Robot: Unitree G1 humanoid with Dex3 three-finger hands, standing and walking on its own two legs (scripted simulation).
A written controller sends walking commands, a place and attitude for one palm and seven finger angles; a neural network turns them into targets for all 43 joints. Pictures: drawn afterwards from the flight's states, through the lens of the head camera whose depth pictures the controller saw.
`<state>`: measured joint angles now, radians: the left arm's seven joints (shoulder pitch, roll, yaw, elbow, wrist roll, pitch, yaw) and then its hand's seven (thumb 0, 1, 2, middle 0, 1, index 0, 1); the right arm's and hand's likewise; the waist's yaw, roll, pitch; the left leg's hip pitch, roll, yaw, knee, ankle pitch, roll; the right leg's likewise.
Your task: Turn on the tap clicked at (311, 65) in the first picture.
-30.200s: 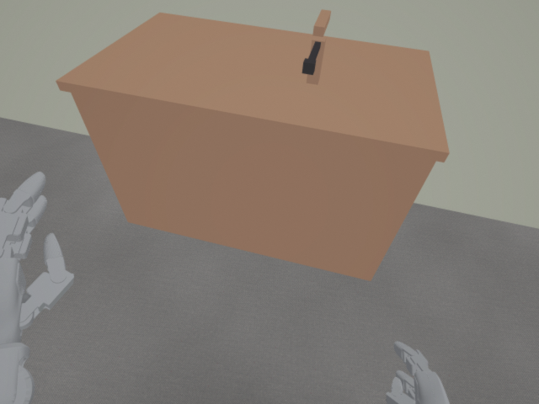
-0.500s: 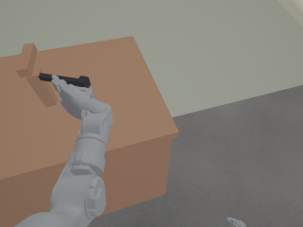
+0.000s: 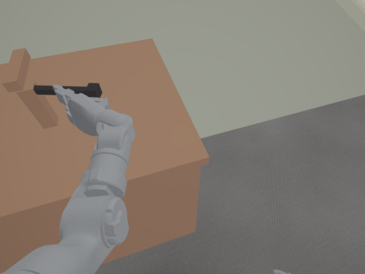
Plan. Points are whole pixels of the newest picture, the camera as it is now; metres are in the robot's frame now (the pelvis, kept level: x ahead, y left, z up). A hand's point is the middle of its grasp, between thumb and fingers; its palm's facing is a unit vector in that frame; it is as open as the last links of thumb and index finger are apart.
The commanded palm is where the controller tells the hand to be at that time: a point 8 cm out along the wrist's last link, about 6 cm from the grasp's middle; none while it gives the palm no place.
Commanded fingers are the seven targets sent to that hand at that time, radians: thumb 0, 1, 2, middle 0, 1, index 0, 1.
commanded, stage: push the lever round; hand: left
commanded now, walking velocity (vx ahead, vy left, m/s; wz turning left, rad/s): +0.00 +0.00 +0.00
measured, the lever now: (93, 91) +0.50 +0.20 +0.14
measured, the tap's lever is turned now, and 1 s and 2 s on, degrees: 68 76 76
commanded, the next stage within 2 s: lift the hand up off the lever in 0.10 s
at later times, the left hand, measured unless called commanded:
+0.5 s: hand (108, 95) +0.49 +0.16 +0.14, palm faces +0.78 -0.60 -0.14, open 7.8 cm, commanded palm +0.44 +0.18 +0.15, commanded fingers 0.00 0.90 0.90 -0.15 -0.15 -0.15 -0.15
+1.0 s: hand (105, 91) +0.48 +0.16 +0.16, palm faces +0.77 -0.63 -0.12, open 7.8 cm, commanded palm +0.43 +0.18 +0.17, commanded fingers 0.00 0.90 0.90 -0.15 -0.15 -0.15 -0.15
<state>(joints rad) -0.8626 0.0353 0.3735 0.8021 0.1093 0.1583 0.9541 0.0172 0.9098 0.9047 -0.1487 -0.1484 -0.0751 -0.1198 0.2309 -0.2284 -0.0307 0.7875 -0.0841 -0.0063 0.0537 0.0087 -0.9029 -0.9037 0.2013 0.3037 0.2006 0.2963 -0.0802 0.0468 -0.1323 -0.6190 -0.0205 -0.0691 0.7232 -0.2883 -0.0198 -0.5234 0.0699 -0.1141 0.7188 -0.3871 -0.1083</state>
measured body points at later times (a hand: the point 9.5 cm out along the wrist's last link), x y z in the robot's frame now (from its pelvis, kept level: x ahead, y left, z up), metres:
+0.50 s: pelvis +0.00 +0.00 +0.00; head +0.04 -0.02 +0.45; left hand +0.44 +0.19 +0.15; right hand +0.05 -0.25 -0.14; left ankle +0.04 +0.13 -0.71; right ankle -0.02 -0.04 -0.71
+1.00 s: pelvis +0.02 +0.00 +0.01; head +0.04 -0.01 +0.46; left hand +0.43 +0.19 +0.17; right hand +0.12 -0.25 -0.12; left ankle +0.04 +0.13 -0.71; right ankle -0.02 -0.04 -0.71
